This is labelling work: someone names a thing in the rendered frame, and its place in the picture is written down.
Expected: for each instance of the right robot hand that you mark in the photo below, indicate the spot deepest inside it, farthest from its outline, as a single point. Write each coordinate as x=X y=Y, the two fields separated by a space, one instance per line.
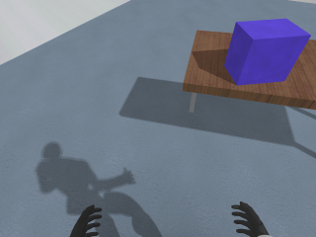
x=254 y=223

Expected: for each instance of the carton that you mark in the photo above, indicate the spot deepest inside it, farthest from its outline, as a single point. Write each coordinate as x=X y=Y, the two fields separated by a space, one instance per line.
x=264 y=51

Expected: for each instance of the left robot hand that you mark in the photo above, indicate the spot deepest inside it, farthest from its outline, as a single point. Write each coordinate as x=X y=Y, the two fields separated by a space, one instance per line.
x=82 y=226

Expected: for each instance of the table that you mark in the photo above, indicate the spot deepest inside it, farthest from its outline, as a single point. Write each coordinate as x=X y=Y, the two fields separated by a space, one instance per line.
x=206 y=74

